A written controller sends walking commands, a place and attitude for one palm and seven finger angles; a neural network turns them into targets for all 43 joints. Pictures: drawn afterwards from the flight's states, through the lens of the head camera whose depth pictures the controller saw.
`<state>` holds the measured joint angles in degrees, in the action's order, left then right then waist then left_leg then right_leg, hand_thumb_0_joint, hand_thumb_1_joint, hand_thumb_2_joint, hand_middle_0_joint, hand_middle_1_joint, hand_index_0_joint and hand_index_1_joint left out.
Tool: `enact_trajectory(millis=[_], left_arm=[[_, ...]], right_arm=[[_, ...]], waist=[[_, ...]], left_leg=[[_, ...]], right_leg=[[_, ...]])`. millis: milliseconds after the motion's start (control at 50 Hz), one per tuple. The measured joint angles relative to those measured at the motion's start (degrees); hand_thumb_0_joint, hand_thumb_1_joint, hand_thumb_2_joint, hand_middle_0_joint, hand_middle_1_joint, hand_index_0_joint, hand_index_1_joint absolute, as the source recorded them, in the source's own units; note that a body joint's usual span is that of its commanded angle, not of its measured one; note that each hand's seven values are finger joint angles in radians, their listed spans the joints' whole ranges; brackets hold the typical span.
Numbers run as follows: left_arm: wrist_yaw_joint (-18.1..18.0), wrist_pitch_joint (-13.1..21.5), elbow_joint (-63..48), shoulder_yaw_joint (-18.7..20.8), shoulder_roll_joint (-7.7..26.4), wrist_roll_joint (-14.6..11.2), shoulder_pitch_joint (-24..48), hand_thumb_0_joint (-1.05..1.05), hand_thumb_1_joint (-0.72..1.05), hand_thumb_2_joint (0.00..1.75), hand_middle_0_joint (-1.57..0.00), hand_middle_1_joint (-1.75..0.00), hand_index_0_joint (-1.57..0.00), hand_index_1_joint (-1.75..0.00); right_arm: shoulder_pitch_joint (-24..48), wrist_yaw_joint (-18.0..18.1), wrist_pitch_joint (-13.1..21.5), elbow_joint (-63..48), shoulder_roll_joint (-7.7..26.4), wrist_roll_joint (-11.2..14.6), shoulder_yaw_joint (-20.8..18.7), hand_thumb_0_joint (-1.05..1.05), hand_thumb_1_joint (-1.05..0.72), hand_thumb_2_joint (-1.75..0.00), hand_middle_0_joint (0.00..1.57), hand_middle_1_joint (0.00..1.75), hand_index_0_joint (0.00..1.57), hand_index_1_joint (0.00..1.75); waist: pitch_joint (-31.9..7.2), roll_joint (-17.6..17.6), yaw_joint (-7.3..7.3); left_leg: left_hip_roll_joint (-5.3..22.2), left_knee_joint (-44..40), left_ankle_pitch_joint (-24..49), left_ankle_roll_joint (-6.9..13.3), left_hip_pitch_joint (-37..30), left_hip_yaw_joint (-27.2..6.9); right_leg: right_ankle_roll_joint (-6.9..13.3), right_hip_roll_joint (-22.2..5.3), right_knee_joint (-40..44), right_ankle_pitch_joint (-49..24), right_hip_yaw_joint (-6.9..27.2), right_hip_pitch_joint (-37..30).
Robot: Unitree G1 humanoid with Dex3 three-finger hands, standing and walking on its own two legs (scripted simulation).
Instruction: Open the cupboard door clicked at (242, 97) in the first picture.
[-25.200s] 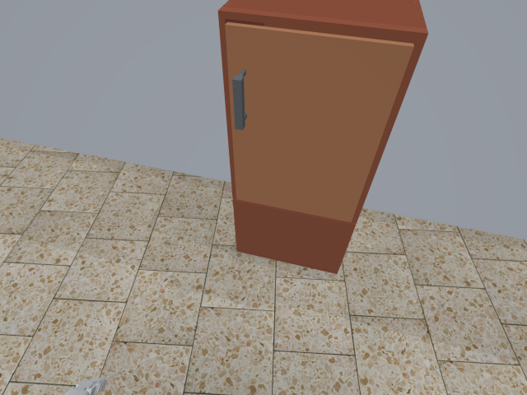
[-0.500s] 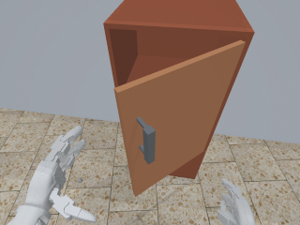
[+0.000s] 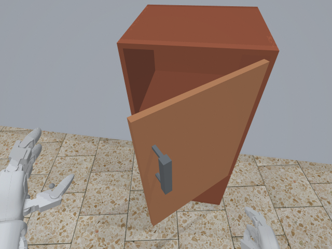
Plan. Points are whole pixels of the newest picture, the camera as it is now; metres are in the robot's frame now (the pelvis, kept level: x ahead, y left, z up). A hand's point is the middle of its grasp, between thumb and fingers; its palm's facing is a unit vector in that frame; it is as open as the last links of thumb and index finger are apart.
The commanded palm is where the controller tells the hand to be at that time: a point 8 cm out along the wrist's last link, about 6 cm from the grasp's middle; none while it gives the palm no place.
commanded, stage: draw the hand back to the body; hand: left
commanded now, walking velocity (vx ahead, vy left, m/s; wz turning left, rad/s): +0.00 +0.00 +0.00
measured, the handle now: (161, 169) +0.30 +0.06 +0.04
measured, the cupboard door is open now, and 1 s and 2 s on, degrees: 43 43 43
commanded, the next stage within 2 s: step back with the hand held close in 0.54 s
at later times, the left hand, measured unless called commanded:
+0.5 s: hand (45, 184) +0.18 +0.25 +0.14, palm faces +0.44 -0.80 -0.40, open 7.5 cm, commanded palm +0.13 +0.29 +0.17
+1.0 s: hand (35, 197) +0.16 +0.25 +0.14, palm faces +0.32 -0.79 -0.53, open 7.5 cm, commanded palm +0.10 +0.30 +0.18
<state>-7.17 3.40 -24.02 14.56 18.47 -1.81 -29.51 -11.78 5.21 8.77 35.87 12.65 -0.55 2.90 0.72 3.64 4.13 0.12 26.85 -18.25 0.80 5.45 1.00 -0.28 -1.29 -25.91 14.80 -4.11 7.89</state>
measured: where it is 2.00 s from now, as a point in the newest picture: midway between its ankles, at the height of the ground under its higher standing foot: outside the picture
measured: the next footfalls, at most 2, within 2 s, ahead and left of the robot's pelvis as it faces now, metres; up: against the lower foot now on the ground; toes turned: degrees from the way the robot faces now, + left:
right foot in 1.76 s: -0.25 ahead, -0.11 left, +0.00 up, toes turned -3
left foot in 1.96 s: -0.11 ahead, +0.06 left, +0.00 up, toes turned -1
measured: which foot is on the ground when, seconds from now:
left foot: down 0.00-1.00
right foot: down 0.00-1.00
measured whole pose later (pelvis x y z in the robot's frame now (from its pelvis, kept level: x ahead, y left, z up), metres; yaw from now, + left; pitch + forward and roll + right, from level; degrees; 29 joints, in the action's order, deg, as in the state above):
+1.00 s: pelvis -0.04 +0.00 +0.00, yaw -1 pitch +0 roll +0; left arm -6.2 8.0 -27.3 21.4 23.2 -2.4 -33.5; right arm -9.2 5.1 1.9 33.1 14.0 0.1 -0.6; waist 3.1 2.1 0.7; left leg 0.0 26.4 -13.5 1.1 12.9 2.1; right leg -0.4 -1.3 -24.0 8.9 -3.0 15.0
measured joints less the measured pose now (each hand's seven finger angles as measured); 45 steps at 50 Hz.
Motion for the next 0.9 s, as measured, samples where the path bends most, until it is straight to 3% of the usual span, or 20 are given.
enact_trajectory(millis=[220, 320, 460, 680, 800, 900], left_arm=[[0.2, 0.7, 1.5, 5.2, 1.3, -0.7, 2.9, 0.01, 0.69, 0.82, -0.21, -0.3, -0.2, -0.3], [0.5, 0.9, 2.7, 5.1, 0.3, -0.9, 3.2, 0.01, 0.81, 0.87, -0.21, -0.3, -0.2, -0.3], [0.9, 0.5, 3.1, 3.5, -0.2, -0.8, 2.4, 0.02, 0.87, 0.89, -0.21, -0.3, -0.21, -0.3], [0.7, 1.3, 3.1, 4.6, 0.5, -0.8, 3.5, 0.02, 0.88, 0.9, -0.21, -0.3, -0.21, -0.3], [1.0, 4.3, 2.4, 7.6, 2.0, -0.5, 3.6, 0.02, 0.89, 0.9, -0.21, -0.3, -0.21, -0.3], [1.2, 4.6, -0.2, 6.6, 2.7, -0.5, -0.9, 0.02, 0.89, 0.9, -0.21, -0.3, -0.2, -0.3]], right_arm=[[1.5, -0.4, -1.5, 0.7, 0.5, 0.0, -1.3, 0.02, -0.91, -0.9, 0.2, 0.3, 0.2, 0.3], [1.7, -0.6, -2.2, 0.9, 0.6, 0.1, -1.6, 0.02, -0.91, -0.9, 0.2, 0.3, 0.2, 0.3], [1.2, -0.4, -2.3, 1.4, 0.3, -0.1, -1.7, 0.02, -0.91, -0.9, 0.2, 0.3, 0.2, 0.3], [1.2, -0.4, -1.9, 1.9, 0.1, 0.2, -1.8, 0.02, -0.91, -0.9, 0.2, 0.3, 0.2, 0.3], [2.4, -0.9, -4.0, -0.5, 0.5, 0.2, -1.3, 0.02, -0.91, -0.9, 0.21, 0.3, 0.2, 0.3], [3.1, -0.7, -5.7, -2.3, 1.4, 0.2, -2.4, 0.02, -0.91, -0.9, 0.21, 0.3, 0.2, 0.3]], waist=[[0.6, 0.1, 0.47], [1.0, 0.3, 0.38], [1.3, -0.1, 0.33], [1.5, 0.4, 0.21], [1.4, 0.1, -1.82], [2.1, -0.3, -3.14]], left_leg=[[0.6, -3.3, 1.5, -0.5, -2.8, 0.1], [0.7, -4.0, 2.0, -0.6, -3.1, 0.1], [1.1, -4.4, 2.4, -0.9, -3.5, 0.2], [1.1, -4.5, 3.0, -0.9, -3.9, 0.2], [1.3, -2.5, 3.5, -0.8, 1.6, -0.3], [0.6, -2.1, 4.5, -0.2, 5.0, 0.6]], right_leg=[[0.5, 0.7, 3.2, -1.4, 0.1, -2.6], [0.7, 0.9, 3.9, -2.0, 0.1, -3.0], [0.9, 1.2, 4.4, -2.4, 0.1, -3.3], [1.0, 1.3, 4.8, -3.2, 0.1, -3.9], [1.0, 1.5, 5.4, -4.9, -0.4, 0.2], [0.4, 0.8, 4.3, -5.9, 0.5, 4.2]])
